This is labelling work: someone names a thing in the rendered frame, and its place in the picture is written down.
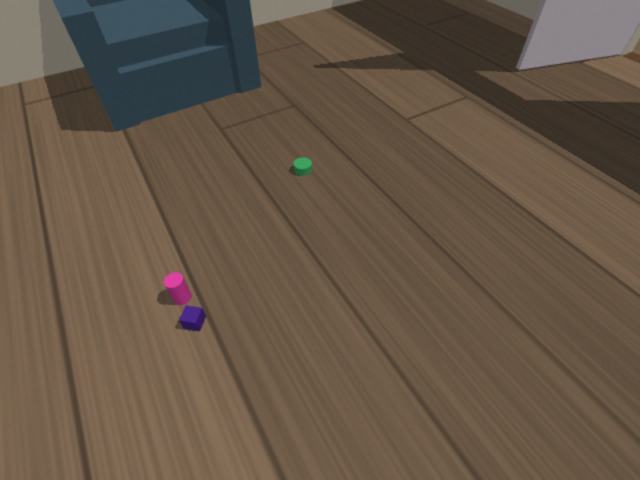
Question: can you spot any armchair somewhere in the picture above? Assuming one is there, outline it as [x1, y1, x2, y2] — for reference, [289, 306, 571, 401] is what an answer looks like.
[53, 0, 261, 132]

